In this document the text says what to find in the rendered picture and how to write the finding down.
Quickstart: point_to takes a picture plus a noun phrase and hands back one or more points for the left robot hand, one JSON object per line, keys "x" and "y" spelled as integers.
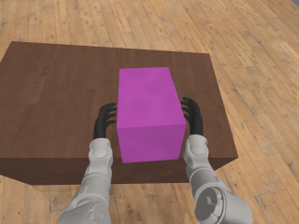
{"x": 101, "y": 123}

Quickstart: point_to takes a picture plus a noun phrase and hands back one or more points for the right robot upper arm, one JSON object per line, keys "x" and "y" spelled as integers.
{"x": 217, "y": 206}

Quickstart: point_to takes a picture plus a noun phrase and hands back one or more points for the robot right forearm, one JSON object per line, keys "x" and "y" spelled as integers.
{"x": 198, "y": 169}

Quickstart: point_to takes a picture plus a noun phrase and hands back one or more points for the left robot upper arm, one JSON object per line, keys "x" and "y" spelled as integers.
{"x": 93, "y": 212}

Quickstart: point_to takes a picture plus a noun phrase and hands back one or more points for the robot left forearm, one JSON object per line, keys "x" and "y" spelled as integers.
{"x": 96, "y": 181}

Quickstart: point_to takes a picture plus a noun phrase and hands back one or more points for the pedestal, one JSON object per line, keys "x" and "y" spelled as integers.
{"x": 51, "y": 96}

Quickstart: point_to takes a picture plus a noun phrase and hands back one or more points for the right robot hand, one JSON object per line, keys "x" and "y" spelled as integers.
{"x": 195, "y": 119}

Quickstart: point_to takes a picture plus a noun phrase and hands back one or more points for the carton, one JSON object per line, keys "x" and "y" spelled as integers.
{"x": 150, "y": 121}

